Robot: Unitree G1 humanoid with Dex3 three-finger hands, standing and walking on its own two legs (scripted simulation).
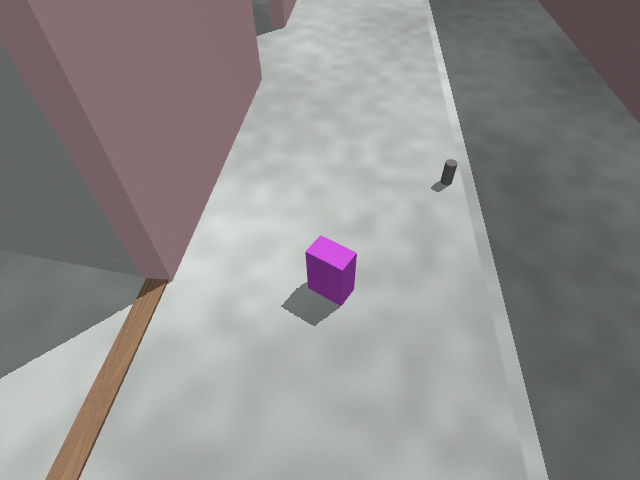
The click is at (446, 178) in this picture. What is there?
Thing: squat round
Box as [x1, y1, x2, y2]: [441, 159, 457, 184]
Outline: 455,160 446,160 441,177 441,182 443,184 451,183 457,163
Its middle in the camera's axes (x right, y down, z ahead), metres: +0.61 -0.34 +1.91
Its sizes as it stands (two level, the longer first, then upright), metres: 0.057 0.057 0.118
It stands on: the floor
